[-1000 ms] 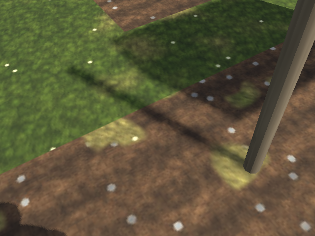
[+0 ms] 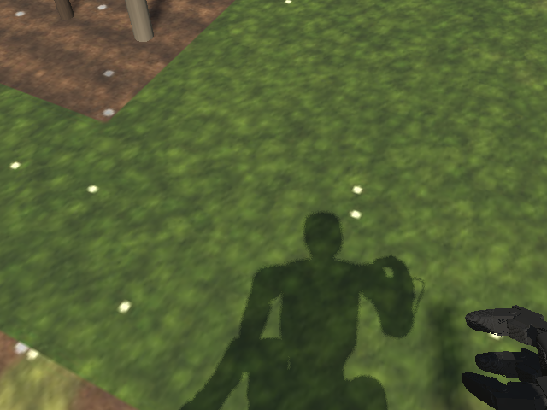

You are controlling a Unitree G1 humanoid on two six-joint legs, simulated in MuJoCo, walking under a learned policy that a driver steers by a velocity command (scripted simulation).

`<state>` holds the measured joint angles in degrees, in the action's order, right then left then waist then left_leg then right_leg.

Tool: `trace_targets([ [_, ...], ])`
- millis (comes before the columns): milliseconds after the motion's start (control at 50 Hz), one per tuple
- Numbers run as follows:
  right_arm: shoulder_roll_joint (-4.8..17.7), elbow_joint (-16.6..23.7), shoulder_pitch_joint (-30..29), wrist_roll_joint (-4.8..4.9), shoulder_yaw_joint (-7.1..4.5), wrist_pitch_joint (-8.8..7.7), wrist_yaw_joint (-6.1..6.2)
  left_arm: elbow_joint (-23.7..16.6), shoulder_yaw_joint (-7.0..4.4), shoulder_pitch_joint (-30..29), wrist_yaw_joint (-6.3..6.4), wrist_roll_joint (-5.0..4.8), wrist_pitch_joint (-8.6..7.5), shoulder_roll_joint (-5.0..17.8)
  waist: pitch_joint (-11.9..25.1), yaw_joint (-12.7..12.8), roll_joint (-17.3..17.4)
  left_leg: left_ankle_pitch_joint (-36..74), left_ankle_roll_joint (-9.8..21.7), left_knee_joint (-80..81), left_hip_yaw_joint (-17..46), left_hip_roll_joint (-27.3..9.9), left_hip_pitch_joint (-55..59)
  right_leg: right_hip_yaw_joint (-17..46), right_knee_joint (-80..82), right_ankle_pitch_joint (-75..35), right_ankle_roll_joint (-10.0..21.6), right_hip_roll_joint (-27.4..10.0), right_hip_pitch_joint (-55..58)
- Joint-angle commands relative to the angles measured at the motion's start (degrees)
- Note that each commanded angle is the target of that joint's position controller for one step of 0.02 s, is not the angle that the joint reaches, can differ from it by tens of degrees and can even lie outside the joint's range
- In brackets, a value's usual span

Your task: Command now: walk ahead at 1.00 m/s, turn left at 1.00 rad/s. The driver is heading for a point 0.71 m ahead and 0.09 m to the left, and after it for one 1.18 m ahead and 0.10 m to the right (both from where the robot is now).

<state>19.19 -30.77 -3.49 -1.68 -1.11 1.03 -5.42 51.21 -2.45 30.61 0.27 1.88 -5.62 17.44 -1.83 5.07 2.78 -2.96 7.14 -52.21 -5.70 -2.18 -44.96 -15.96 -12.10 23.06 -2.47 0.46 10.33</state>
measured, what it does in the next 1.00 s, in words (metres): walks ahead, turning left: left foot, then right foot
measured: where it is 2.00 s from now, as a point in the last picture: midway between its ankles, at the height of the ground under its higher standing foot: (225, 92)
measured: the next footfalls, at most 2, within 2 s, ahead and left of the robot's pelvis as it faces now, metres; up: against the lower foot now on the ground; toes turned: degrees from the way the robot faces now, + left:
left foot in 0.12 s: +0.27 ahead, +0.03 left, +0.00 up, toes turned +10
right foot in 0.50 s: +0.73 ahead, -0.04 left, +0.00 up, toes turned +25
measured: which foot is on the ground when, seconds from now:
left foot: up 0.00-0.10, down 0.12-0.52, up 0.54-0.92, down 0.94-1.00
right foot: down 0.00-0.10, up 0.12-0.48, down 0.50-0.94, up 0.96-1.00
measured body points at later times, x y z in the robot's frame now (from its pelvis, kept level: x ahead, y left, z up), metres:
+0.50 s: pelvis +0.48 +0.02 -0.01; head +0.52 +0.03 +0.44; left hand +0.64 +0.32 -0.06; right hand +0.57 -0.27 -0.13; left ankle +0.24 +0.02 -0.71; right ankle +0.68 -0.05 -0.72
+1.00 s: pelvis +0.91 +0.20 -0.01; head +0.94 +0.23 +0.44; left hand +0.75 +0.43 -0.14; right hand +1.22 +0.10 -0.07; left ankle +0.96 +0.33 -0.72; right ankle +0.75 -0.02 -0.63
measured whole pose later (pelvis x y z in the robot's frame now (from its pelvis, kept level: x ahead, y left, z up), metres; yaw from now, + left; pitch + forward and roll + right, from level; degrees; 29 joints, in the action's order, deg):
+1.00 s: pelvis +0.91 +0.20 -0.01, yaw +23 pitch +3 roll +0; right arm 14.8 -37.3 1.0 -3.9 0.5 -4.6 -0.8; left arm 51.5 -1.9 28.0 -0.6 -0.4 -4.0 15.8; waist -1.9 4.6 -0.8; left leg -10.5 2.8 -38.1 -3.7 -0.3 -30.2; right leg 2.6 -60.7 20.7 4.4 -0.6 -7.5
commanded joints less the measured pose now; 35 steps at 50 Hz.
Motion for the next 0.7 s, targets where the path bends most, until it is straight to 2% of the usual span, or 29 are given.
trace_targets([
  [20,1.61,2.00,-0.34,0.02,-0.02,-0.15,0.36,-4.53,-1.37,-4.01,1.46,-0.31,-0.51,9.40,-4.02,-6.25,-7.43,-1.94,2.52,7.70,-6.76,5.76,12.97,-0.56,-3.30,-77.83,1.40,-12.78,-7.00],
  [40,2.55,1.08,2.75,-0.23,-0.37,-0.57,0.29,-4.72,-1.78,-3.32,1.99,-0.16,0.26,10.67,-0.14,-8.38,-8.19,-3.14,3.85,8.52,-7.22,7.51,18.20,-0.27,-9.37,-84.68,0.71,-13.85,-5.46],
  [60,5.37,-0.92,9.64,-0.02,-1.60,-0.82,0.61,-5.43,-2.55,-5.85,2.46,0.08,1.20,13.09,3.83,-13.09,-9.57,-5.78,5.42,9.45,-5.33,8.56,26.08,0.68,-18.66,-87.89,0.63,-14.95,-5.96],
  [80,7.82,-4.83,22.01,0.30,-3.08,-1.08,1.48,-7.06,-3.02,-9.45,2.40,0.27,2.17,14.17,8.56,-18.55,-10.15,-8.71,7.51,10.53,-2.66,9.19,38.89,2.19,-33.00,-88.23,1.84,-15.93,-11.19],
  [100,9.04,-8.71,31.60,0.94,-4.75,-1.43,2.85,-9.27,-2.99,-11.31,1.59,-0.14,2.61,13.55,12.49,-21.72,-3.85,-8.83,9.66,16.58,1.57,9.92,54.62,1.16,-54.91,-67.35,2.39,-12.16,-23.45],
  [120,11.93,-8.12,25.82,1.58,-5.33,-1.12,4.32,-10.50,-0.62,-8.99,0.02,1.63,2.28,3.61,8.42,-12.67,6.91,-9.24,12.16,15.07,18.47,-1.79,60.30,3.29,-74.73,2.48,2.25,-3.66,-43.32],
  [140,17.78,-5.61,25.79,-0.34,-6.95,-0.28,4.74,-17.79,-0.67,-10.67,0.63,0.22,1.37,5.55,17.68,-12.02,8.04,-16.38,24.11,26.44,49.03,-11.35,73.05,14.80,-86.22,8.22,-0.04,1.91,-60.15],
  [160,15.47,-6.27,27.99,-0.15,-7.22,-0.21,5.63,-19.43,-0.27,-16.58,0.48,0.35,-0.29,7.28,13.60,-13.73,-1.01,-22.56,22.12,36.01,54.07,-12.99,68.30,21.63,-80.24,2.49,0.25,-2.05,-64.73],
  [180,13.08,-8.08,27.06,0.11,-6.70,-0.81,6.21,-19.41,0.15,-18.44,0.42,0.07,-1.06,7.27,4.89,-10.95,-5.30,-19.22,19.81,38.49,50.19,-11.48,59.23,21.98,-72.54,-0.35,0.56,-4.22,-63.49],
  [200,11.39,-8.20,24.80,0.30,-6.05,-1.69,6.24,-18.12,0.06,-17.76,0.40,0.60,-0.84,7.48,1.13,-7.50,-8.17,-10.86,17.69,38.56,44.77,-8.58,50.96,20.67,-68.52,-0.57,0.35,-5.34,-59.08],
  [220,10.06,-7.94,22.66,0.60,-5.35,-2.60,6.32,-17.19,0.16,-15.59,0.36,1.77,0.25,7.27,0.19,-4.43,-9.53,-5.32,16.36,38.28,39.06,-5.83,44.21,20.89,-65.10,0.59,-0.37,-6.42,-54.32],
  [240,8.72,-7.97,21.99,0.77,-4.63,-3.54,6.21,-16.91,0.26,-14.43,0.23,2.48,1.64,6.89,-0.57,-2.56,-8.61,-0.90,16.47,38.15,36.55,-4.42,38.07,20.80,-61.88,2.56,-1.28,-7.11,-50.71],
  [280,7.64,-8.48,21.60,1.11,-4.33,-5.19,5.61,-18.79,0.81,-18.52,-0.18,2.45,2.89,4.74,-2.86,-2.11,-7.86,-2.18,15.18,40.39,32.14,-1.10,27.43,19.30,-52.64,2.40,-2.43,-8.18,-46.26],
  [300,8.16,-8.58,20.21,1.06,-4.32,-5.36,5.67,-20.17,1.40,-22.32,-0.72,2.11,3.18,3.29,-3.79,-2.09,-7.49,-3.43,13.81,42.20,28.76,1.19,23.75,17.46,-46.72,-3.05,-2.59,-8.25,-44.49],
  [320,7.70,-8.97,20.59,1.07,-4.32,-5.74,5.59,-21.81,2.27,-25.59,-1.33,1.45,2.92,1.53,-4.94,-3.04,-4.83,0.46,12.07,42.20,26.52,2.69,19.57,16.57,-39.54,-11.27,-2.10,-8.24,-39.60],
  [360,7.06,-10.40,22.74,1.87,-4.32,-6.35,4.89,-21.74,2.79,-28.71,-2.09,0.14,2.51,0.23,-3.28,-5.87,-3.24,4.77,8.79,43.90,23.83,3.75,17.76,15.11,-29.35,-28.25,-0.46,-6.35,-29.31],
  [420,8.12,-12.60,27.59,2.09,-4.52,-6.44,4.72,-21.18,2.07,-30.34,-1.94,-0.10,2.29,2.67,-1.76,-8.85,-0.87,17.74,6.83,40.50,24.79,-0.32,32.94,14.55,-22.05,-29.86,2.23,-4.63,-30.98],
  [460,10.36,-14.04,29.67,1.41,-4.83,-6.08,5.27,-19.59,0.49,-26.01,-1.03,0.47,1.95,5.74,2.67,-6.80,-1.09,35.94,4.35,29.98,23.84,-1.60,43.32,13.15,-19.54,-20.35,4.09,-0.41,-27.59],
  [480,11.89,-14.19,28.62,0.70,-5.07,-5.76,5.36,-17.33,-0.65,-17.82,-0.42,0.15,1.71,7.51,7.46,-1.99,-0.94,40.03,2.91,19.27,22.33,-1.07,43.29,12.28,-19.01,-15.96,5.00,1.21,-18.74],
  [500,10.97,-13.64,25.61,0.03,-4.77,-5.88,5.38,-14.55,-1.94,-5.78,0.60,0.29,1.69,10.04,12.34,5.11,-0.74,34.85,1.72,3.66,20.70,0.73,34.41,14.92,-21.44,-11.98,6.07,-2.36,-4.40],
  [520,3.56,-11.42,25.85,0.55,-2.97,-6.57,5.57,-12.72,-3.46,4.49,1.57,1.92,1.56,15.04,19.77,7.35,-11.20,7.15,0.33,-20.71,16.41,6.02,20.78,33.75,-19.16,10.31,8.91,-15.79,8.94],
  [540,-0.05,-9.47,32.34,2.57,-1.60,-6.99,5.01,-11.78,-4.08,0.50,0.32,1.99,1.66,17.72,24.19,0.23,-27.14,-22.08,-0.95,-31.29,15.48,12.35,7.38,68.10,-3.41,17.15,14.48,-25.57,12.65],
  [560,3.51,-10.30,26.28,0.90,-1.67,-6.33,5.70,-13.12,-3.38,-7.40,-0.36,1.11,1.97,11.25,12.66,-0.43,-14.71,-17.08,-0.02,-32.46,14.51,6.08,0.65,63.06,-2.61,22.54,14.69,-23.23,5.31],
  [580,4.17,-9.75,20.93,0.30,-1.65,-6.09,5.04,-12.74,-2.58,-9.99,-0.69,0.51,1.75,7.31,6.99,-0.44,-6.28,-12.99,-0.25,-29.28,13.89,3.82,1.35,52.55,-3.21,15.73,14.52,-20.76,-2.76],
  [600,3.75,-9.02,14.96,-0.65,-1.62,-6.03,4.44,-10.80,-2.00,-8.07,-1.14,0.69,1.69,5.27,1.94,0.44,-1.20,-12.92,-0.07,-24.29,13.55,2.01,4.53,40.96,-3.97,1.24,11.74,-15.87,-10.05],
  [620,1.81,-7.35,17.03,-0.51,-1.01,-5.54,3.67,-9.53,-1.73,-8.63,-0.69,0.94,1.46,5.15,3.41,-2.96,-6.19,-14.14,-0.51,-23.96,13.86,2.17,3.93,41.37,-2.82,4.17,13.40,-16.32,-11.68],
  [660,0.41,-6.44,15.42,-0.97,-0.32,-4.42,2.74,-7.18,-1.08,-7.95,-0.74,0.20,0.32,3.52,0.30,-4.59,-7.52,-15.08,-1.44,-20.60,14.90,1.00,3.55,38.31,1.59,4.34,13.06,-15.02,-17.34],
  [680,0.09,-5.54,13.49,-0.84,-0.05,-4.10,2.60,-6.22,-1.06,-7.55,-1.01,-0.33,-0.12,3.60,-2.39,-5.41,-6.43,-14.55,-2.07,-17.52,14.80,0.35,1.14,35.38,3.50,1.08,13.15,-14.69,-18.44],
  [700,0.28,-4.26,8.82,-0.98,0.16,-4.15,2.63,-5.46,-0.91,-5.59,-1.18,-0.75,-0.61,3.14,-4.83,-4.19,-4.17,-12.28,-2.22,-13.34,13.40,0.08,0.52,30.25,5.18,-5.45,12.25,-12.69,-20.03],
])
